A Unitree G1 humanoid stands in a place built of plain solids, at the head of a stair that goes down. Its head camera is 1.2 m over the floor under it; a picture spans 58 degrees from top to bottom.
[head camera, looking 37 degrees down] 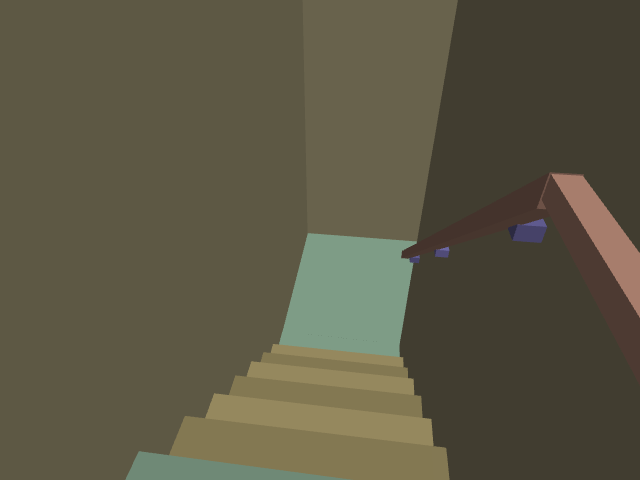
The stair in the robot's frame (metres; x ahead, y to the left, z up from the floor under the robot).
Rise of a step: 0.20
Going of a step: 0.23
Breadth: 0.90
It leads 7 degrees to the right of straight ahead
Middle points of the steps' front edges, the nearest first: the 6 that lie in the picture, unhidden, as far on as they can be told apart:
0.79 0.03 -0.21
1.01 0.00 -0.42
1.24 -0.03 -0.61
1.48 -0.06 -0.81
1.70 -0.09 -1.01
1.92 -0.12 -1.20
